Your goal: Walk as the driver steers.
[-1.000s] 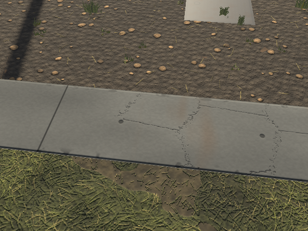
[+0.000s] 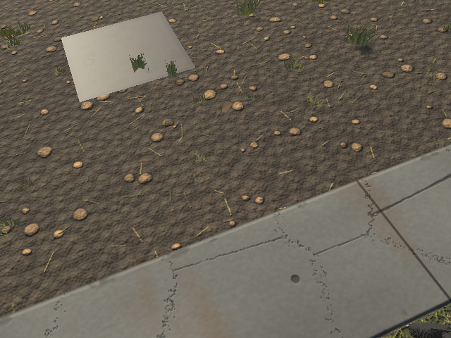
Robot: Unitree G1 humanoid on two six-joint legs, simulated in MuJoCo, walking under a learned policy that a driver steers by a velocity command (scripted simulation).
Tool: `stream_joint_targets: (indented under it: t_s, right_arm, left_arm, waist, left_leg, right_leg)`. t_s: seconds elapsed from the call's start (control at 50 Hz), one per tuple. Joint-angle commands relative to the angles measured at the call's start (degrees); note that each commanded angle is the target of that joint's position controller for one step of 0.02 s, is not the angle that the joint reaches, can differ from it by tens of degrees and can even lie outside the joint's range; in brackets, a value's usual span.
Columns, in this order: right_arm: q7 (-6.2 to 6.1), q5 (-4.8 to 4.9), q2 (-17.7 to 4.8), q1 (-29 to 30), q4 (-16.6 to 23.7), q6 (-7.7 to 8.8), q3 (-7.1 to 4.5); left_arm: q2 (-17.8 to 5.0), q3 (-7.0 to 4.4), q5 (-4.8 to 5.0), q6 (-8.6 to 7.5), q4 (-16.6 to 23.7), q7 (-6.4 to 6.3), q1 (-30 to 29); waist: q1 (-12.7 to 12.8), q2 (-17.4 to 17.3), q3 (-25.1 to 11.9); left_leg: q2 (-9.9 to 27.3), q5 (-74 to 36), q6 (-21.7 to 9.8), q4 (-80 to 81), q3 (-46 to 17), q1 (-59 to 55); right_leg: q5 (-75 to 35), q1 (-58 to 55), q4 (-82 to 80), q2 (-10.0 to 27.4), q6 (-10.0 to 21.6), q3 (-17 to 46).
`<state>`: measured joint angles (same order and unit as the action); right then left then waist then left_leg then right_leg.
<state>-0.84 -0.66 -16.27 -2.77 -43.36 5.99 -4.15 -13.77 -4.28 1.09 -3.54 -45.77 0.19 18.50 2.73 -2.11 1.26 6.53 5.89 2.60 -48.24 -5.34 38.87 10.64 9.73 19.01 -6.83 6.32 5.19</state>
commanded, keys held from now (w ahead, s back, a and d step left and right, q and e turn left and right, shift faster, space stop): w+e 0.06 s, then w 0.32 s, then q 0.62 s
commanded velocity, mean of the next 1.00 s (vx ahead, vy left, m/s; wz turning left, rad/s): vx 0.30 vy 0.00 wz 0.07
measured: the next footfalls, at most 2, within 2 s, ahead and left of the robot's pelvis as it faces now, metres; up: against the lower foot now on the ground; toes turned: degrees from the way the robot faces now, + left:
left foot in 0.22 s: +0.31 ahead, +0.14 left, +0.00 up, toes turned -8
right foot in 0.66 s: +0.49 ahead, -0.11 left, +0.00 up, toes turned +0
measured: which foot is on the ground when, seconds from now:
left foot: up 0.00-0.20, down 0.22-0.66, up 0.68-1.00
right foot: down 0.00-0.24, up 0.26-0.64, down 0.66-1.00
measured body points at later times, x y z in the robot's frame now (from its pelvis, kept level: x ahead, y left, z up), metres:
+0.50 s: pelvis +0.27 +0.05 +0.00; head +0.30 +0.05 +0.45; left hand +0.47 +0.28 -0.10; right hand +0.27 -0.22 -0.13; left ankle +0.27 +0.14 -0.75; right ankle +0.36 -0.13 -0.69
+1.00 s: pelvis +0.36 +0.01 -0.01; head +0.39 +0.02 +0.44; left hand +0.47 +0.30 -0.12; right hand +0.53 -0.25 -0.11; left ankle +0.36 +0.14 -0.72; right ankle +0.45 -0.11 -0.75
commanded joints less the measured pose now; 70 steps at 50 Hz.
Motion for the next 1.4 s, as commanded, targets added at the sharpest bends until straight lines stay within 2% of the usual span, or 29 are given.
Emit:
stream_joint_targets:
  t_s: [0.02, 0.14, 0.2, 0.22, 0.24, 0.26, 0.28, 0.32, 0.38, 0.44, 0.48, 0.58, 0.64, 0.66, 0.68, 0.7, 0.72, 0.74, 0.8, 0.9, 0.96, 1.04, 1.06, 1.08, 1.1, 1.12, 1.16, 1.24, 1.4]
  right_arm:
    - [0.45, 0.30, -2.05, 5.00, 4.54, 0.66, -0.13]
    - [2.49, 0.82, -3.99, 8.40, 6.78, 2.37, -0.30]
    - [2.20, 0.41, -6.66, -1.25, 4.67, 3.09, -1.59]
    - [1.91, -0.45, -9.04, -9.93, 3.47, 3.18, -2.32]
    - [1.80, -1.10, -13.58, -19.01, 1.45, 2.60, -3.77]
    - [2.46, 0.66, -10.55, -21.26, -0.33, 2.08, -3.21]
    - [2.36, 1.71, -6.43, -17.99, 0.38, 1.72, -2.00]
    - [2.32, 0.81, -3.97, -11.32, 1.34, 0.60, -0.76]
    - [2.53, 0.26, -3.15, -9.81, 0.97, 0.86, -0.19]
    - [2.05, 0.46, -6.00, -10.87, -0.09, 0.71, -0.71]
    - [1.49, 0.89, -7.40, -11.83, -0.66, -0.22, -1.16]
    - [0.41, 2.26, -8.55, -16.42, -1.96, -2.71, -1.58]
    - [-0.42, 2.62, -7.83, -13.93, -0.52, -3.72, -1.53]
    - [-0.45, 2.00, -5.45, -14.22, 0.64, -3.62, -0.88]
    - [-0.20, 0.43, -1.12, -17.82, 1.73, -3.31, 0.33]
    - [-0.12, 1.48, -2.10, -24.63, 1.69, -3.42, 0.64]
    - [-0.28, 2.18, -6.83, -23.78, 0.74, -4.37, -0.76]
    - [-0.70, 2.21, -7.69, -19.60, 1.57, -5.57, -1.31]
    - [-1.81, 1.80, -5.96, -18.65, 2.27, -9.23, -1.74]
    - [-0.93, 1.41, -3.38, -14.46, 5.78, -9.72, -0.92]
    - [0.36, 1.44, -4.71, -13.02, 7.40, -9.79, -1.10]
    - [1.28, 0.89, -5.62, -17.04, 6.61, -9.93, -2.03]
    - [0.90, 0.37, -8.20, -18.07, 6.70, -9.80, -2.88]
    - [-0.23, 0.37, -15.20, -16.86, 8.95, -9.72, -4.16]
    - [0.42, -1.74, -16.39, -17.57, 10.04, -8.41, -4.04]
    - [0.70, -2.15, -14.83, -14.89, 10.29, -7.11, -3.59]
    - [0.27, 0.24, -10.59, -8.78, 11.30, -6.19, -2.44]
    - [-0.82, 0.53, -8.52, -9.13, 12.30, -6.49, -1.42]
    - [-1.19, 0.90, -11.17, -10.57, 13.62, -7.99, -2.74]
  left_arm:
    - [-9.55, -2.31, 0.34, -0.41, 3.74, -0.94, 0.63]
    - [-8.77, -1.96, 0.24, 0.38, 2.15, -1.53, 4.49]
    - [-8.36, -1.70, -0.07, 0.63, 2.64, -1.46, 2.24]
    - [-6.64, -0.86, -0.71, 0.42, 3.79, -1.12, 0.88]
    - [-3.40, 0.14, 0.31, -0.18, 3.52, -1.03, 9.16]
    - [-4.85, 0.44, 0.93, -0.74, 2.88, -0.91, 11.08]
    - [-9.31, -0.61, 1.39, -0.86, 3.46, -0.74, 5.27]
    - [-8.68, -0.53, -0.08, -1.03, 5.76, -0.51, -3.29]
    - [-5.80, -0.39, -0.30, -0.55, 5.13, -0.37, -1.10]
    - [-3.80, 0.40, -1.70, -0.77, 6.85, -1.05, -4.79]
    - [-2.46, 1.04, -1.84, -1.20, 7.14, -0.93, -7.35]
    - [-4.71, 0.40, -1.18, -0.93, 8.79, -0.51, -14.25]
    - [-7.27, -0.81, -1.78, -1.52, 7.62, -0.50, -9.93]
    - [-10.06, -1.51, -2.68, -1.73, 7.45, -1.00, -6.80]
    - [-13.49, -2.15, -3.66, -1.12, 7.85, -1.85, -2.70]
    - [-12.03, -1.80, -3.01, 0.00, 7.78, -1.48, -1.40]
    - [-9.44, -1.24, -2.00, 0.69, 8.28, -1.16, -3.32]
    - [-7.55, -0.62, -1.66, 1.12, 8.50, -1.25, -6.13]
    - [-7.70, -0.41, -2.63, 1.91, 8.30, -1.23, -13.83]
    - [-8.68, -1.05, -2.31, 2.01, 6.98, -2.12, -15.41]
    - [-10.56, -1.68, -1.57, 2.59, 6.15, -2.00, -15.10]
    - [-10.56, -1.96, 0.25, 3.56, 4.36, -1.80, -14.50]
    - [-8.37, -1.66, 0.13, 4.03, 3.14, -1.61, -11.86]
    - [-5.31, -0.76, -2.24, 4.17, 4.78, -1.21, -10.41]
    - [-7.99, -1.69, -2.13, 3.89, 7.15, -1.80, -17.82]
    - [-9.33, -2.24, -0.93, 3.98, 7.12, -2.20, -18.51]
    - [-9.69, -2.87, -1.33, 4.55, 4.41, -3.10, -14.80]
    - [-8.56, -2.68, -1.19, 4.04, 4.29, -2.79, -13.47]
    - [-7.64, -1.51, -0.39, 2.79, 5.22, -1.16, -15.77]
  waist:
    - [0.50, 6.69, -1.30]
    - [1.95, 8.30, -1.32]
    - [-3.49, 9.68, -5.01]
    - [-7.54, 6.78, -12.32]
    - [-7.04, -7.22, -21.76]
    - [-7.01, -14.97, -21.59]
    - [-7.79, -7.69, -12.00]
    - [-5.55, 0.01, -1.79]
    - [-2.45, -3.12, -1.56]
    - [-2.10, -2.01, -1.27]
    - [-2.89, -2.25, -3.05]
    - [-4.90, -4.41, -4.34]
    - [-1.40, -4.40, -5.76]
    - [-0.79, -0.90, -9.56]
    - [-1.07, 11.05, -15.50]
    - [-1.98, 20.05, -23.03]
    - [-1.59, 13.53, -20.07]
    - [-1.71, 10.57, -14.74]
    - [-4.66, 11.00, -7.21]
    - [-4.03, 10.42, -7.33]
    - [-3.53, 11.12, -8.16]
    - [-5.77, 8.50, -7.62]
    - [-5.26, 1.19, -4.89]
    - [-2.23, -17.71, -2.63]
    - [-6.90, -14.79, -3.44]
    - [-5.37, -9.87, -2.48]
    - [-2.39, -5.76, -3.12]
    - [-1.98, -5.12, -6.37]
    - [-4.28, -7.41, -5.93]
  left_leg:
    - [-4.14, -9.69, 0.32, 11.30, 2.85, -4.97]
    - [-5.72, -7.67, -2.39, 20.27, 2.37, -7.42]
    - [-7.08, -4.69, -6.50, 24.22, 4.43, -20.77]
    - [-0.53, -7.66, -10.18, 21.40, -1.39, -35.26]
    - [11.58, -1.03, -19.72, 21.92, -22.65, -58.03]
    - [16.85, 11.31, -22.20, 29.72, -38.76, -60.70]
    - [15.15, 19.44, -19.50, 31.05, -34.09, -53.50]
    - [10.14, 13.51, -16.85, 34.36, -21.17, -37.51]
    - [5.75, 2.67, -15.96, 37.80, -12.36, -29.38]
    - [4.73, -25.07, -17.01, 36.54, -5.99, -26.90]
    - [2.49, -32.30, -15.28, 34.49, -1.68, -26.27]
    - [2.25, -24.74, -12.78, 28.54, -4.70, -29.46]
    - [0.66, -14.86, -9.53, 21.38, -8.30, -28.40]
    - [-3.07, -7.35, -7.02, 13.71, -6.65, -24.17]
    - [-9.03, 20.52, -3.54, -2.43, -1.78, -11.06]
    - [-10.26, 39.20, -1.94, -15.10, -0.66, -4.67]
    - [-7.64, 35.11, -0.58, -21.06, -1.41, -2.42]
    - [-6.32, 31.04, 0.47, -23.26, 0.25, 0.30]
    - [-4.28, 21.82, 2.56, -21.68, 2.64, -6.36]
    - [-2.82, 15.58, 0.97, -7.58, 4.84, -12.67]
    - [-2.88, 14.57, -0.73, -0.47, 6.48, -17.16]
    - [-6.10, 7.30, -5.49, 15.93, 9.68, -27.38]
    - [-3.16, 0.62, -8.23, 23.49, 2.48, -30.40]
    - [11.84, -15.18, -15.67, 27.41, -19.17, -34.89]
    - [15.48, -11.17, -22.39, 31.87, -25.87, -28.04]
    - [12.58, -5.77, -20.33, 32.35, -21.51, -26.92]
    - [7.62, -2.24, -14.45, 30.76, -15.18, -27.23]
    - [4.74, -9.72, -14.49, 28.85, -12.73, -29.51]
    - [3.53, -5.28, -15.95, 26.79, -19.95, -29.02]
  right_leg:
    - [-12.54, 3.24, -4.90, 11.23, 6.93, 9.33]
    - [-11.08, -5.65, 1.60, 15.70, 5.73, 15.78]
    - [-25.78, -7.01, 10.82, 13.37, 3.48, 15.04]
    - [-22.99, -0.95, 23.36, 10.64, 1.66, 12.01]
    - [-4.48, 18.87, 44.38, 2.62, -3.06, 5.43]
    - [22.30, 30.02, 53.68, 1.42, -3.89, 5.87]
    - [19.24, 35.18, 58.22, 4.68, -3.70, 6.97]
    - [11.26, 34.10, 53.56, 9.29, -3.68, 2.31]
    - [7.22, 27.36, 45.74, 12.53, -4.15, 0.06]
    - [3.97, 25.06, 34.74, 11.91, -6.53, -2.52]
    - [-3.06, 20.47, 25.68, 10.05, -7.28, -3.67]
    - [-10.13, 15.96, 13.33, 5.73, -7.42, -2.48]
    - [-15.51, 6.45, 4.17, 6.30, -5.12, -2.13]
    - [-27.83, -2.80, 4.33, 12.51, -2.55, 1.81]
    - [-52.26, -17.92, 9.48, 26.55, 3.52, 12.05]
    - [-50.84, -22.02, 9.07, 35.57, 11.28, 22.29]
    - [-38.40, -17.02, 6.06, 32.27, 10.85, 21.05]
    - [-28.75, -12.74, 4.47, 28.63, 8.66, 15.90]
    - [-13.98, 4.17, -2.02, 22.66, 6.74, 5.22]
    - [-12.36, 5.88, -3.52, 23.23, 7.49, -1.75]
    - [-11.41, 4.55, -2.79, 24.97, 7.22, -2.83]
    - [-2.17, 6.83, 4.75, 23.26, 1.18, -6.74]
    - [5.69, 12.50, 13.69, 19.17, -3.73, -10.98]
    - [24.23, 27.67, 31.98, 9.86, -10.21, -16.10]
    - [27.98, 31.08, 42.17, 6.43, -9.53, -5.54]
    - [22.89, 31.40, 46.53, 7.48, -8.34, -2.64]
    - [13.85, 30.90, 46.99, 8.68, -7.93, -1.22]
    - [7.73, 27.56, 46.70, 6.95, -9.51, -0.99]
    - [10.20, 18.70, 24.54, 4.71, -10.38, -0.14]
